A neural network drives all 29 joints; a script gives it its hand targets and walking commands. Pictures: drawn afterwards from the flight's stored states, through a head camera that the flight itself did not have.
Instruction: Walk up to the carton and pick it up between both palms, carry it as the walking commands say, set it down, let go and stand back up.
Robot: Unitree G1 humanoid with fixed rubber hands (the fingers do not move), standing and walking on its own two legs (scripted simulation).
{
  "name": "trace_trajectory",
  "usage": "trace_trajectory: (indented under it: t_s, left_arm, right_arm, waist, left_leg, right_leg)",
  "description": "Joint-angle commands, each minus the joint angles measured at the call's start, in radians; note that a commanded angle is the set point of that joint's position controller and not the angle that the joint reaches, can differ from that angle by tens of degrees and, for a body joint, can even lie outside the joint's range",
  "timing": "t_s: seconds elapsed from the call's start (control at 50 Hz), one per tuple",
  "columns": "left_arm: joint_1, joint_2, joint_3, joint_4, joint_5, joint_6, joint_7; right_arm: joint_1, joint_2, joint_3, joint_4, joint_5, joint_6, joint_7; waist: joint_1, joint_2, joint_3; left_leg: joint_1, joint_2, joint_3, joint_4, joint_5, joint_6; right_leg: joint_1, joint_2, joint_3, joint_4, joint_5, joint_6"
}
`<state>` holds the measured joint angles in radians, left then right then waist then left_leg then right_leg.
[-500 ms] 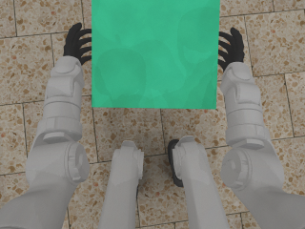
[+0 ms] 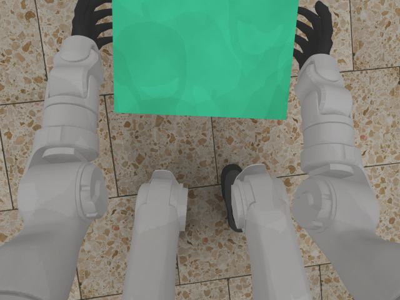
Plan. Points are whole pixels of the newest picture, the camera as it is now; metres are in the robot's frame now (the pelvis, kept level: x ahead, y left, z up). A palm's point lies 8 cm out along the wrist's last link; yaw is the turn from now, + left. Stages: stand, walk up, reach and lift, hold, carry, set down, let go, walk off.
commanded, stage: set down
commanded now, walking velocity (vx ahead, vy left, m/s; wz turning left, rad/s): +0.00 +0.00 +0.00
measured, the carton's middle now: (201, 49) +0.54 +0.00 -0.20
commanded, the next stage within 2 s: none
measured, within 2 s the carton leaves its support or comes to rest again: rests again in 1.82 s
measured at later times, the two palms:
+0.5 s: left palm (103, 50) +0.54 +0.19 -0.20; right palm (295, 59) +0.52 -0.18 -0.18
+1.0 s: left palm (106, 56) +0.53 +0.19 -0.22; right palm (292, 60) +0.52 -0.18 -0.20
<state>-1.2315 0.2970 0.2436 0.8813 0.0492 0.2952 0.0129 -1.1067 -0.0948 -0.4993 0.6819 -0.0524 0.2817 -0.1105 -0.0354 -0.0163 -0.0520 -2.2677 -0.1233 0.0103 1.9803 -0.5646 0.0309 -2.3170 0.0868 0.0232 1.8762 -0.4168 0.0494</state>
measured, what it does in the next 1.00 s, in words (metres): lowers itself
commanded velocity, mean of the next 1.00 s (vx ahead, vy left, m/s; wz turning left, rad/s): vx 0.00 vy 0.00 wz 0.00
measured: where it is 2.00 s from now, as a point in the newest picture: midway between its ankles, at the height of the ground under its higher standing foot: (203, 218)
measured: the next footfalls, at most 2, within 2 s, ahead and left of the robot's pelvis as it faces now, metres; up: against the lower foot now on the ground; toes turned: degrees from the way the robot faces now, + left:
none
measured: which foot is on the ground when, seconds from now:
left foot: down 0.00-1.00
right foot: down 0.00-1.00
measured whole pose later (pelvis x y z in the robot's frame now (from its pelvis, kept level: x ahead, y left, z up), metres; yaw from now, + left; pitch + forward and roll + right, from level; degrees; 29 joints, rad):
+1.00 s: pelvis +0.00 +0.00 -0.06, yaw +1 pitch +39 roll -3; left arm -1.40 0.41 0.05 1.11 -0.06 0.21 0.03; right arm -1.29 -0.22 -0.41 0.97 0.06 0.17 -0.11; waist -0.06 -0.05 0.24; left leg -2.28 -0.08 0.04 2.23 -0.63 0.06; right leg -2.32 0.06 -0.01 2.13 -0.49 0.04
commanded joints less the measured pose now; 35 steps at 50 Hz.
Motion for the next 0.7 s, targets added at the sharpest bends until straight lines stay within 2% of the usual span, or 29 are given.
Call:
trace_trajectory:
  t_s: [0.0,0.24,0.3,0.38,0.54,0.68]
  left_arm:
    - [-0.537,-0.898,-0.377,-0.119,-0.137,-0.039,-0.277]
    - [-0.593,-0.852,-0.399,-0.091,-0.165,-0.067,-0.258]
    - [-0.615,-0.833,-0.395,-0.082,-0.165,-0.076,-0.255]
    - [-0.615,-0.799,-0.393,-0.065,-0.166,-0.096,-0.248]
    - [-0.611,-0.779,-0.423,-0.066,-0.193,-0.127,-0.227]
    - [-0.628,-0.753,-0.427,-0.056,-0.207,-0.144,-0.218]
  right_arm:
    - [-0.648,0.797,0.498,-0.03,0.13,-0.003,0.276]
    - [-0.702,0.748,0.496,-0.006,0.154,-0.031,0.256]
    - [-0.716,0.734,0.488,0.009,0.157,-0.039,0.253]
    - [-0.688,0.723,0.464,0.058,0.159,-0.057,0.251]
    - [-0.667,0.723,0.469,0.083,0.185,-0.085,0.245]
    - [-0.665,0.708,0.455,0.118,0.191,-0.098,0.239]
  waist:
    - [0.003,0.083,-1.107]
    - [-0.006,0.084,-1.046]
    - [-0.008,0.087,-0.971]
    - [-0.002,0.097,-0.886]
    - [0.004,0.102,-0.887]
    - [0.001,0.107,-0.831]
  left_leg:
    - [0.539,0.026,-0.014,-0.213,0.29,-0.013]
    - [0.496,0.04,-0.018,-0.12,0.285,-0.011]
    - [0.455,0.043,-0.022,-0.106,0.259,-0.009]
    - [0.436,0.048,-0.036,-0.082,0.288,-0.008]
    - [0.477,0.051,-0.048,-0.037,0.374,-0.009]
    - [0.466,0.053,-0.055,-0.022,0.353,-0.008]
  right_leg:
    - [0.656,0.021,-0.097,-0.024,0.197,-0.03]
    - [0.622,0.006,-0.097,0.077,0.204,-0.025]
    - [0.589,0.004,-0.092,0.096,0.188,-0.027]
    - [0.556,0.003,-0.081,0.124,0.211,-0.032]
    - [0.561,0.006,-0.073,0.17,0.275,-0.037]
    - [0.533,0.006,-0.067,0.189,0.257,-0.042]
